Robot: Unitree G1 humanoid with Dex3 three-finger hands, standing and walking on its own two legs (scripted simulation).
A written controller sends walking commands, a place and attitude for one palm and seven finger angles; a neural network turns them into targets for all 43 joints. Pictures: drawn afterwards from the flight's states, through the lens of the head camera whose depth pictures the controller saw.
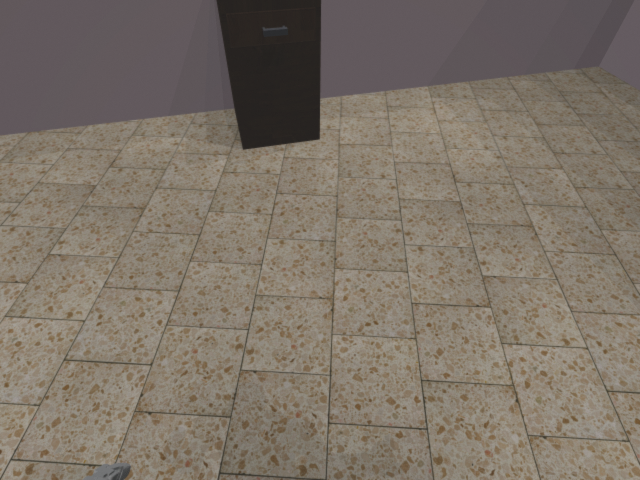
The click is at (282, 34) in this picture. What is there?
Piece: drawer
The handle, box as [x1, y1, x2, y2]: [262, 26, 287, 36]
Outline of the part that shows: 287,28 284,26 277,28 262,27 264,36 287,34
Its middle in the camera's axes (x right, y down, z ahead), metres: -0.21 -0.92 +1.71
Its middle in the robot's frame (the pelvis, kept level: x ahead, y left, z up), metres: +1.88 +0.30 -0.16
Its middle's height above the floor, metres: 0.61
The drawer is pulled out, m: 0.00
